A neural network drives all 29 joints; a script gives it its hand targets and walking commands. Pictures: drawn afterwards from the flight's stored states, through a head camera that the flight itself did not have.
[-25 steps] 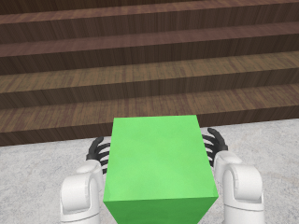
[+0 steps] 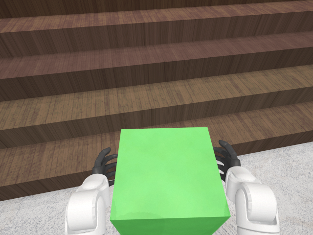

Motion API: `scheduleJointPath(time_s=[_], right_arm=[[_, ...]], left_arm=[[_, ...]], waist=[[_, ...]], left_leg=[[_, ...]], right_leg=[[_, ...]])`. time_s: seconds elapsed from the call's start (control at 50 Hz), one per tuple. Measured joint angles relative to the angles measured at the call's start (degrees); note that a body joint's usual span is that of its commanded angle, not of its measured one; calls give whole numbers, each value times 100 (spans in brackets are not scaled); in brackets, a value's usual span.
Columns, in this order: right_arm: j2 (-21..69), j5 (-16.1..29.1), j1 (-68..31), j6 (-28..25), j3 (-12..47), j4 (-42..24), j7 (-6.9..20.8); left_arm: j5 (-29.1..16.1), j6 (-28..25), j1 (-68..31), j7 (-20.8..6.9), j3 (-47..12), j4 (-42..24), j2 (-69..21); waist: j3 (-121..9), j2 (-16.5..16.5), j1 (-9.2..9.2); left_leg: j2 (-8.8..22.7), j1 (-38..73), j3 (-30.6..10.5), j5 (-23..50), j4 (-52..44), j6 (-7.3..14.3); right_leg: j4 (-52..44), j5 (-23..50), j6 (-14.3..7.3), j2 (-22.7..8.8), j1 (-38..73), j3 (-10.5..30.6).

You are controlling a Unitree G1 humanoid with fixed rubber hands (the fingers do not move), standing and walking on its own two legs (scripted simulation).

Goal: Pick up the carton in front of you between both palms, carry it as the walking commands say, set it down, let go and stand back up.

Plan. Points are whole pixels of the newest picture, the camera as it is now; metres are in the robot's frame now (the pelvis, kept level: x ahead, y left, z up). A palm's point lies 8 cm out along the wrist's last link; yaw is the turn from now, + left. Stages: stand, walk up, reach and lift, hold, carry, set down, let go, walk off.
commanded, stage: carry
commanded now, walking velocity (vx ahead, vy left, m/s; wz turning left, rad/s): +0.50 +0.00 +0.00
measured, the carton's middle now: (165, 188) +0.26 -0.01 +0.00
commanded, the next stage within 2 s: none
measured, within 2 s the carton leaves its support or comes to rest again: neither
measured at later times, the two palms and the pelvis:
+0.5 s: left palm (119, 55) +0.68 +0.12 +0.15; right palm (203, 49) +0.71 -0.18 +0.15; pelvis +0.32 -0.04 -0.01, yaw +2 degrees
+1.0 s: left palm (132, 20) +1.04 +0.10 +0.13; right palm (195, 18) +1.03 -0.20 +0.15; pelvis +0.64 -0.04 -0.01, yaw +2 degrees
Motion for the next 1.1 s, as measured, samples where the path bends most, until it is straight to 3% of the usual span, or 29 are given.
scheduleJointPath(time_s=[0.1,0.16,0.2,0.22,0.26,0.32,0.46,0.54,0.6,0.62,0.66,0.7,0.74,0.86,0.9,0.98,1.0,1.04,1.08,1.1], right_arm=[[19,32,-221,197,25,-363,-27],[66,21,-576,405,-106,-592,-47],[-43,30,-933,557,-234,-614,-70],[-161,69,-1141,645,-289,-538,-86],[-353,148,-1590,841,-387,-294,-119],[-421,158,-2233,1069,-524,112,-195],[-645,93,-3430,1149,-715,1158,-224],[-865,151,-3999,1144,-827,1733,-236],[-987,199,-4380,1116,-919,2198,-241],[-1001,195,-4527,1098,-924,2384,-244],[-966,160,-4734,998,-942,2668,-261],[-908,134,-4799,934,-970,2868,-291],[-848,153,-4716,967,-1018,2860,-329],[-571,228,-4283,890,-1253,1852,-388],[-460,234,-4175,792,-1277,1524,-389],[-393,278,-3997,659,-1199,1284,-414],[-439,318,-3972,658,-1192,1278,-411],[-555,394,-3969,674,-1233,1338,-396],[-608,377,-3855,713,-1354,1404,-350],[-640,411,-3771,761,-1441,1417,-243]], left_arm=[[-107,236,-135,104,82,-502,-6],[-177,440,-528,135,238,-685,-28],[-212,510,-974,148,310,-526,-16],[-230,554,-1231,188,317,-368,13],[-290,715,-1697,267,367,-84,115],[-380,926,-2203,342,496,225,278],[-482,1040,-3321,341,826,1170,601],[-481,1035,-3947,339,898,1784,747],[-458,1065,-4336,338,938,2192,851],[-466,1093,-4434,337,980,2292,904],[-521,1093,-4643,332,1055,2514,1053],[-536,1080,-4749,332,1162,2727,1109],[-467,1143,-4734,334,1271,2747,1040],[-220,1134,-4582,336,1470,1897,665],[-226,1083,-4471,331,1482,1529,601],[-214,1025,-4286,317,1443,1185,546],[-186,1013,-4281,314,1400,1192,527],[-106,966,-4320,311,1305,1318,480],[-50,882,-4319,306,1139,1633,440],[-37,830,-4294,313,1036,1807,402]], waist=[[-89,-49,100],[-70,-16,122],[-16,134,222],[41,179,308],[193,158,389],[351,129,425],[403,60,397],[391,82,370],[373,30,295],[372,41,247],[425,-100,70],[542,-211,-89],[643,-191,-197],[969,-165,-288],[999,-206,-334],[962,-223,-495],[965,-192,-506],[964,-63,-412],[883,-68,-153],[890,-69,93]], left_leg=[[-9,851,-49,-568,-160,-256],[74,1192,-125,-1176,274,-439],[351,893,-186,-1568,1602,-433],[387,457,-434,-1486,2660,-377],[218,-566,-941,-1326,4616,-214],[162,-1795,-1117,-765,5589,-21],[296,-3180,-1008,-18,4115,-99],[227,-3194,-871,525,2797,-82],[-10,-2818,-631,885,1925,43],[-74,-2553,-500,1093,1579,86],[-195,-2344,-432,618,1708,278],[-264,-2299,-436,244,1935,293],[-276,-2099,-490,187,1778,219],[-204,-1360,-629,-75,1215,138],[-192,-1095,-671,-245,1119,85],[-74,-301,-845,-608,770,-112],[12,-37,-897,-651,582,-211],[279,548,-929,-237,-13,-199],[473,806,-851,-116,-58,-138],[582,680,-832,61,504,-110]], right_leg=[[-1253,648,-90,75,115,-328],[-1702,668,-235,235,498,-551],[-1443,460,-452,370,646,-666],[-1170,205,-545,392,617,-688],[-1090,-120,-615,398,744,-687],[-1508,-167,-570,458,1129,-663],[-2303,-420,-495,532,2011,-518],[-2364,-817,-363,560,2447,-428],[-1905,-1390,-243,490,2647,-406],[-1455,-1620,-233,451,2607,-439],[51,-1790,-236,345,2143,-210],[1915,-1773,-277,510,1346,263],[3180,-1488,-342,641,600,418],[4206,-1327,-423,567,-1197,415],[4788,-1697,-476,473,-1814,400],[6846,-2897,-641,347,-3249,454],[6825,-2999,-646,291,-3536,401],[5396,-2676,-686,235,-3669,98],[3552,-1725,-804,409,-3056,-194],[2830,-1320,-822,570,-2570,-279]])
